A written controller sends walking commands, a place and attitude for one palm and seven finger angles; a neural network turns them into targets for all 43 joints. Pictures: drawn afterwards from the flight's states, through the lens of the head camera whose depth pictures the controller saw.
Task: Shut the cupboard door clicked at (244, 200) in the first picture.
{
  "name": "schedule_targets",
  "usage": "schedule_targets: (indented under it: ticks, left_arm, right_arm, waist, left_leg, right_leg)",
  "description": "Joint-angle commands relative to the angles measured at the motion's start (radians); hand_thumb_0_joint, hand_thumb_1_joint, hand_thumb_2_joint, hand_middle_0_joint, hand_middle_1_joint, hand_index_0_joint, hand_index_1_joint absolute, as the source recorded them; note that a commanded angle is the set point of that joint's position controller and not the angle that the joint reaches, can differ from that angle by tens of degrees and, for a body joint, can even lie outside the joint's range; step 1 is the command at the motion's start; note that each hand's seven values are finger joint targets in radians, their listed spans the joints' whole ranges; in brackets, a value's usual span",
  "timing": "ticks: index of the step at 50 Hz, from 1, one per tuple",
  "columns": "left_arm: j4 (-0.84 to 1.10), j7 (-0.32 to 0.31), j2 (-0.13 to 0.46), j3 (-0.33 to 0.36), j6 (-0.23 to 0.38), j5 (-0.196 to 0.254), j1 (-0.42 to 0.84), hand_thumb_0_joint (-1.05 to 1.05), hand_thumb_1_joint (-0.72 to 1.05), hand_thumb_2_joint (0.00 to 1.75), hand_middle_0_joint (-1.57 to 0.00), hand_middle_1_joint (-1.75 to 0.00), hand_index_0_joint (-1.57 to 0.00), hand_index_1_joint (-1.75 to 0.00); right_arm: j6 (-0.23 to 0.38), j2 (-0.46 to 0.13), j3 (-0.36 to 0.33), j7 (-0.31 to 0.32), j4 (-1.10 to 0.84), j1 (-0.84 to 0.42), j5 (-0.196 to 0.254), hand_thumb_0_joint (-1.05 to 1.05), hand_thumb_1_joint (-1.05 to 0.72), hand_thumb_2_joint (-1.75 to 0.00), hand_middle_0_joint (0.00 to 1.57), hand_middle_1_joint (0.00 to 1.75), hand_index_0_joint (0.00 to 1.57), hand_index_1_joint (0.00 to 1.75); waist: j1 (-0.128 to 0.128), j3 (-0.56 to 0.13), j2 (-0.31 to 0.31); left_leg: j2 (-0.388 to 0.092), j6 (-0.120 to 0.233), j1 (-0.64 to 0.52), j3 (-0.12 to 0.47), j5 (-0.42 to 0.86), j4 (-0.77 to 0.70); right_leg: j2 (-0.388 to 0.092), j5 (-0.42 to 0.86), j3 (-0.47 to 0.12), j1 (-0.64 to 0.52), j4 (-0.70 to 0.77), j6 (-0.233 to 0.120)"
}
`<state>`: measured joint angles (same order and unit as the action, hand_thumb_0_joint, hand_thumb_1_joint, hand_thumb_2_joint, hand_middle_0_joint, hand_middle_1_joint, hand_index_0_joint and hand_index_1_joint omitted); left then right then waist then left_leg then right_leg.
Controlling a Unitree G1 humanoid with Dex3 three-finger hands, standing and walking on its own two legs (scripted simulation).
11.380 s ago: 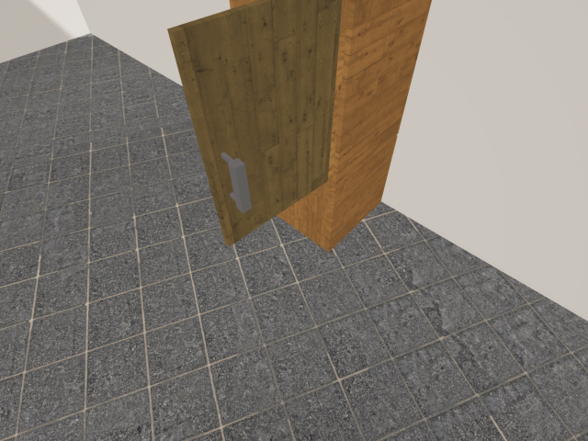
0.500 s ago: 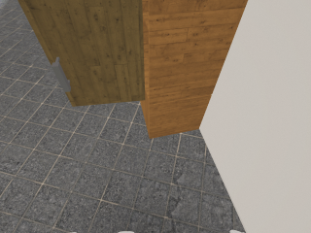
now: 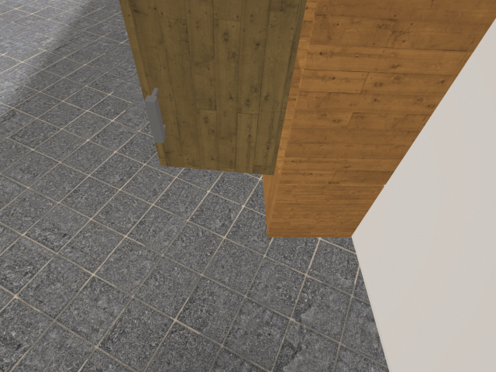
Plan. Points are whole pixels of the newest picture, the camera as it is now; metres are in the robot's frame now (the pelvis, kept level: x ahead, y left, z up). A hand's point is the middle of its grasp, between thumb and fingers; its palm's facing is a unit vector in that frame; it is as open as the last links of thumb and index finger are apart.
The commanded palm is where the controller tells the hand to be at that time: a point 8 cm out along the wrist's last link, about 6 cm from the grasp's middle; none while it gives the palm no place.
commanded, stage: take the last steps up to it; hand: left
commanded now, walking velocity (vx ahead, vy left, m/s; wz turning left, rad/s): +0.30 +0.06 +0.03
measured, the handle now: (157, 115) +0.74 +0.34 -0.09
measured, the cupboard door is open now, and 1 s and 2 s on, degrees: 85 85 85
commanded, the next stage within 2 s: come to a stop and stand still in 0.50 s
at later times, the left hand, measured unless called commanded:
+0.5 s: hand (182, 309) +0.24 +0.15 -0.15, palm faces +0.03 -0.98 -0.20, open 7.4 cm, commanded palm none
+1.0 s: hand (162, 303) +0.26 +0.20 -0.17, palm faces +0.06 -0.97 -0.25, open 7.4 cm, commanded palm none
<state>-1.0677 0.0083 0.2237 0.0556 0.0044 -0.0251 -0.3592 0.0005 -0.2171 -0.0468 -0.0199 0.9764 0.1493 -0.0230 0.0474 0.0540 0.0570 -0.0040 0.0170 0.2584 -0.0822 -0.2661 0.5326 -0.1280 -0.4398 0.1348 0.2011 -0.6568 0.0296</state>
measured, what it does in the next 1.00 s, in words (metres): walks ahead: right foot, then left foot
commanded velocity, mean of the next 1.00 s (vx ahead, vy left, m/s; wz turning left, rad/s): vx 0.03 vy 0.00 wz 0.01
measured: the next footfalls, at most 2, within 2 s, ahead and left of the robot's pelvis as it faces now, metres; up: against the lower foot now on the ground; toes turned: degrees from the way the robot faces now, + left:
right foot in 0.36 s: +0.21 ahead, -0.11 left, +0.00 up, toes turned -6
left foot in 0.74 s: +0.34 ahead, +0.13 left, +0.00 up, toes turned +5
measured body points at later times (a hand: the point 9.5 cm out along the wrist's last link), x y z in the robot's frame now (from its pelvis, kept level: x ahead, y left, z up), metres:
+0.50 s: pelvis +0.15 -0.03 +0.01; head +0.19 -0.04 +0.45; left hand +0.24 +0.20 -0.13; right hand +0.11 -0.25 -0.16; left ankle +0.08 +0.11 -0.66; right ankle +0.17 -0.10 -0.73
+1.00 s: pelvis +0.23 +0.00 +0.00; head +0.28 +0.00 +0.45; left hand +0.25 +0.25 -0.15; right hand +0.35 -0.23 -0.14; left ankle +0.30 +0.12 -0.73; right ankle +0.18 -0.12 -0.68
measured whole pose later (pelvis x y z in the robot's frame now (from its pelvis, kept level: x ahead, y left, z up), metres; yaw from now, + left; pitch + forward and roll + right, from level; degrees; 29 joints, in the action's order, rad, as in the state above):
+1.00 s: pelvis +0.23 +0.00 +0.00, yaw -1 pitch +0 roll +0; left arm -1.01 -0.03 0.21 0.05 -0.05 -0.01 -0.22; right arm -0.04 -0.17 -0.03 0.04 0.97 0.05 -0.02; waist 0.04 0.11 0.00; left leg -0.06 0.00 0.37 -0.08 -0.17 0.53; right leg -0.01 -0.57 0.03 0.36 -0.95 0.02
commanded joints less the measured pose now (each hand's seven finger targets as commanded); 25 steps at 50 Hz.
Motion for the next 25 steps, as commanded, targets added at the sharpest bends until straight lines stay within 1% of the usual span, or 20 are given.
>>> schedule_targets:
  ticks: [1,2,3,4,6,8,11,13,14,15,16,17,18,19,20,21,22,23,24,25]
  left_arm:
    - [0.152,0.003,0.065,0.007,0.028,-0.002,0.221,0.00,0.90,0.90,-0.20,-0.30,-0.20,-0.30]
    - [0.134,0.008,0.063,0.008,0.025,-0.002,0.202,0.00,0.90,0.90,-0.20,-0.30,-0.20,-0.30]
    - [0.112,0.012,0.063,0.006,0.021,-0.003,0.172,0.00,0.90,0.90,-0.20,-0.30,-0.20,-0.30]
    - [0.099,0.015,0.051,0.003,0.017,-0.003,0.143,0.00,0.90,0.90,-0.20,-0.30,-0.20,-0.30]
    - [0.090,0.017,0.041,0.000,0.017,0.000,0.136,0.00,0.90,0.90,-0.20,-0.30,-0.20,-0.30]
    - [0.101,0.016,0.032,-0.005,0.015,0.000,0.159,0.00,0.90,0.90,-0.20,-0.30,-0.20,-0.30]
    - [0.130,0.017,0.025,-0.009,0.017,0.003,0.229,0.00,0.90,0.90,-0.20,-0.30,-0.20,-0.30]
    - [0.143,0.018,0.017,-0.008,0.020,0.003,0.249,0.00,0.90,0.90,-0.20,-0.30,-0.20,-0.30]
    - [0.142,0.018,0.021,-0.006,0.020,0.002,0.238,0.00,0.90,0.90,-0.20,-0.30,-0.20,-0.30]
    - [0.133,0.018,0.023,0.000,0.022,0.001,0.212,0.00,0.90,0.90,-0.20,-0.30,-0.20,-0.30]
    - [0.112,0.015,0.044,0.008,0.028,0.000,0.140,0.00,0.90,0.90,-0.20,-0.30,-0.20,-0.30]
    - [0.076,0.010,0.096,0.026,0.040,-0.002,0.008,0.00,0.90,0.90,-0.20,-0.30,-0.20,-0.30]
    - [0.034,0.000,0.191,0.051,0.050,-0.005,-0.121,0.00,0.90,0.90,-0.20,-0.30,-0.20,-0.30]
    - [0.031,-0.009,0.217,0.055,0.050,0.011,-0.163,0.00,0.90,0.90,-0.20,-0.30,-0.20,-0.30]
    - [0.045,-0.017,0.179,0.047,0.049,0.012,-0.084,0.00,0.90,0.90,-0.20,-0.30,-0.20,-0.30]
    - [0.067,-0.027,0.127,0.038,0.044,0.014,-0.006,0.00,0.90,0.90,-0.20,-0.30,-0.20,-0.30]
    - [0.084,-0.027,0.085,0.026,0.050,0.014,0.042,0.00,0.90,0.90,-0.20,-0.30,-0.20,-0.30]
    - [0.086,-0.025,0.061,0.017,0.060,0.012,0.064,0.00,0.90,0.90,-0.20,-0.30,-0.20,-0.30]
    - [0.084,-0.025,0.048,0.014,0.067,0.009,0.080,0.00,0.90,0.90,-0.20,-0.30,-0.20,-0.30]
    - [0.078,-0.023,0.043,0.012,0.073,0.008,0.081,0.00,0.90,0.90,-0.20,-0.30,-0.20,-0.30]
  right_arm:
    - [0.021,-0.185,-0.033,0.038,0.012,0.253,-0.008,0.00,-0.90,-0.90,0.20,0.30,0.20,0.30]
    - [0.029,-0.153,-0.024,0.042,0.000,0.202,-0.006,0.00,-0.90,-0.90,0.20,0.30,0.20,0.30]
    - [0.038,-0.124,-0.012,0.042,-0.005,0.174,-0.006,0.00,-0.90,-0.90,0.20,0.30,0.20,0.30]
    - [0.046,-0.116,-0.008,0.042,-0.002,0.163,-0.003,0.00,-0.90,-0.90,0.20,0.30,0.20,0.30]
    - [0.058,-0.105,-0.004,0.043,0.013,0.185,0.001,0.00,-0.90,-0.90,0.20,0.30,0.20,0.30]
    - [0.062,-0.102,-0.004,0.042,0.031,0.205,0.002,0.00,-0.90,-0.90,0.20,0.30,0.20,0.30]
    - [0.061,-0.099,-0.007,0.040,0.057,0.239,-0.002,0.00,-0.90,-0.90,0.20,0.30,0.20,0.30]
    - [0.059,-0.104,-0.010,0.040,0.073,0.247,-0.006,0.00,-0.90,-0.90,0.20,0.30,0.20,0.30]
    - [0.057,-0.103,-0.011,0.040,0.079,0.243,-0.005,0.00,-0.90,-0.90,0.20,0.30,0.20,0.30]
    - [0.054,-0.098,-0.010,0.041,0.085,0.244,-0.004,0.00,-0.90,-0.90,0.20,0.30,0.20,0.30]
    - [0.051,-0.089,-0.007,0.040,0.090,0.238,-0.001,0.00,-0.90,-0.90,0.20,0.30,0.20,0.30]
    - [0.056,-0.068,-0.004,0.038,0.090,0.230,0.008,0.00,-0.90,-0.90,0.20,0.30,0.20,0.30]
    - [0.059,-0.031,-0.003,0.030,0.069,0.260,0.018,0.00,-0.90,-0.90,0.20,0.30,0.20,0.30]
    - [0.053,-0.055,-0.005,0.033,0.048,0.216,0.018,0.00,-0.90,-0.90,0.20,0.30,0.20,0.30]
    - [0.048,-0.060,-0.014,0.032,0.045,0.151,0.012,0.00,-0.90,-0.90,0.20,0.30,0.20,0.30]
    - [0.040,-0.047,-0.017,0.031,0.042,0.124,0.009,0.00,-0.90,-0.90,0.20,0.30,0.20,0.30]
    - [0.032,-0.022,-0.011,0.026,0.052,0.119,0.003,0.00,-0.90,-0.90,0.20,0.30,0.20,0.30]
    - [0.023,0.004,-0.007,0.021,0.067,0.152,0.000,0.00,-0.90,-0.90,0.20,0.30,0.20,0.30]
    - [0.016,0.015,-0.005,0.019,0.079,0.185,-0.001,0.00,-0.90,-0.90,0.20,0.30,0.20,0.30]
    - [0.012,0.024,-0.004,0.016,0.088,0.199,-0.001,0.00,-0.90,-0.90,0.20,0.30,0.20,0.30]
  waist:
    - [-0.130,0.000,-0.240]
    - [-0.103,0.038,-0.236]
    - [-0.077,0.046,-0.200]
    - [-0.057,0.039,-0.192]
    - [-0.049,0.014,-0.154]
    - [-0.048,0.012,-0.151]
    - [-0.065,0.041,-0.134]
    - [-0.065,0.040,-0.138]
    - [-0.056,0.034,-0.144]
    - [-0.042,0.030,-0.121]
    - [-0.007,0.005,-0.080]
    - [0.052,-0.053,-0.012]
    - [0.080,-0.143,0.203]
    - [0.095,-0.160,0.218]
    - [0.072,-0.085,0.170]
    - [0.033,-0.020,0.063]
    - [0.004,0.005,0.018]
    - [-0.024,-0.006,0.045]
    - [-0.044,-0.022,0.075]
    - [-0.050,-0.036,0.071]
  left_leg:
    - [-0.349,0.221,-0.228,0.500,-0.241,-0.347]
    - [-0.322,0.203,-0.174,0.433,-0.203,-0.361]
    - [-0.289,0.180,-0.144,0.361,-0.121,-0.367]
    - [-0.261,0.168,-0.143,0.292,-0.023,-0.364]
    - [-0.233,0.166,-0.167,0.219,0.130,-0.353]
    - [-0.225,0.170,-0.171,0.172,0.191,-0.351]
    - [-0.232,0.177,-0.162,0.160,0.232,-0.340]
    - [-0.235,0.170,-0.157,0.145,0.258,-0.307]
    - [-0.229,0.160,-0.144,0.133,0.255,-0.276]
    - [-0.210,0.141,-0.105,0.118,0.237,-0.231]
    - [-0.170,0.112,-0.059,0.094,0.217,-0.137]
    - [-0.103,0.071,0.056,0.044,0.163,0.055]
    - [0.021,0.013,0.268,-0.046,-0.093,0.324]
    - [0.019,0.003,0.323,0.018,-0.373,0.573]
    - [-0.030,0.002,0.367,0.097,-0.296,0.665]
    - [-0.075,-0.002,0.371,0.121,-0.211,0.658]
    - [-0.096,-0.015,0.333,0.117,-0.130,0.622]
    - [-0.102,-0.027,0.286,0.098,-0.079,0.573]
    - [-0.102,-0.037,0.240,0.079,-0.059,0.514]
    - [-0.094,-0.045,0.219,0.059,-0.041,0.459]
  right_leg:
    - [0.011,-0.078,-0.102,0.510,-0.484,-0.039]
    - [-0.005,-0.014,-0.118,0.499,-0.500,-0.037]
    - [-0.012,0.042,-0.122,0.460,-0.483,-0.035]
    - [-0.006,0.083,-0.111,0.432,-0.456,-0.030]
    - [0.006,0.121,-0.093,0.393,-0.390,-0.026]
    - [0.009,0.147,-0.078,0.364,-0.287,-0.020]
    - [0.026,0.151,-0.055,0.311,-0.136,-0.021]
    - [0.048,0.152,-0.037,0.246,-0.051,-0.027]
    - [0.060,0.174,-0.028,0.190,-0.012,-0.030]
    - [0.079,0.210,-0.016,0.099,0.040,-0.036]
    - [0.096,0.240,-0.018,-0.033,0.118,-0.046]
    - [0.030,0.266,-0.126,-0.250,0.169,-0.075]
    - [-0.220,0.297,-0.452,-0.463,0.271,-0.179]
    - [-0.347,0.294,-0.628,-0.418,0.391,-0.272]
    - [-0.324,0.254,-0.606,-0.297,0.416,-0.276]
    - [-0.303,0.219,-0.506,-0.199,0.428,-0.261]
    - [-0.253,0.285,-0.391,-0.100,0.443,-0.230]
    - [-0.215,0.367,-0.292,-0.054,0.454,-0.203]
    - [-0.189,0.408,-0.225,-0.026,0.457,-0.192]
    - [-0.170,0.450,-0.191,-0.029,0.458,-0.188]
